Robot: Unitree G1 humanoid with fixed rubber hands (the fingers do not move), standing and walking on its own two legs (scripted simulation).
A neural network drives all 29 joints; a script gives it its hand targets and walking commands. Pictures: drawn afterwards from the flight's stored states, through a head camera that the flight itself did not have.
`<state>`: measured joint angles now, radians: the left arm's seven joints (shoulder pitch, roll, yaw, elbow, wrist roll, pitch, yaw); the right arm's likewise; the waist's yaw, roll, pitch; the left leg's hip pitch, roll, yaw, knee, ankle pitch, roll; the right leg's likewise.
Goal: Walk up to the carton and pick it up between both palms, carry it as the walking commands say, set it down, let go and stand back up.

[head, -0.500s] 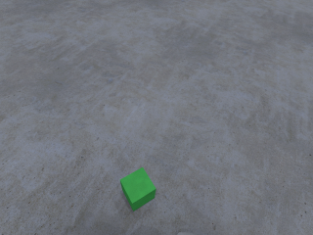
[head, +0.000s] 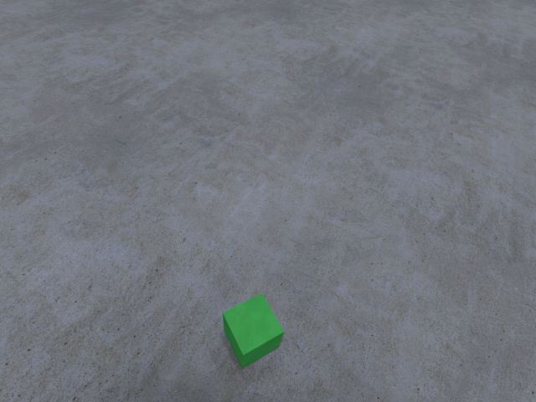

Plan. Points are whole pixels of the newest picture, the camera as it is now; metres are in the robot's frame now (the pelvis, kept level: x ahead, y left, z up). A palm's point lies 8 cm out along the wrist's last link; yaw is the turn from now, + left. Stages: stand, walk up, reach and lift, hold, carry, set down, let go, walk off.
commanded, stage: walk up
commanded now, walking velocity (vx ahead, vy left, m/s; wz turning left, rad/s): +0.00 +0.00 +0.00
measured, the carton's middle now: (252, 330) +0.44 +0.02 -0.69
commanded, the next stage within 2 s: none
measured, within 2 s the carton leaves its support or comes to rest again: neither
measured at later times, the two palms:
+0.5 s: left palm out of the picture +0.03 +0.22 -0.14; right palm out of the picture -0.03 -0.25 -0.13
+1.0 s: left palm out of the picture +0.03 +0.06 -0.15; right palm (461, 336) +0.27 -0.37 -0.13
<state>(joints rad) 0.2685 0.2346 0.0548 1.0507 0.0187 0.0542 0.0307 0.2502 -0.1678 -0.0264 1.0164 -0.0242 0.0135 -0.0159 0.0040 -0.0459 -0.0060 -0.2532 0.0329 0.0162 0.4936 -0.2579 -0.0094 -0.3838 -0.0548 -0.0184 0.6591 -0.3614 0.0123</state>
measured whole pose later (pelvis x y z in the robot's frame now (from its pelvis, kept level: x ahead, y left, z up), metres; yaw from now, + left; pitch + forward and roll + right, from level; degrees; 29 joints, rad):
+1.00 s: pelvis +0.09 -0.15 -0.01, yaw +18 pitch +1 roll -1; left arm 0.27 0.14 0.03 0.99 0.04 0.00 0.05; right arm 0.12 -0.24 -0.07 0.95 -0.01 0.05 -0.02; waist 0.03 0.01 0.08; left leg -0.40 0.01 0.09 0.90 -0.50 -0.02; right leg -0.17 -0.03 -0.22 0.50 -0.34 -0.04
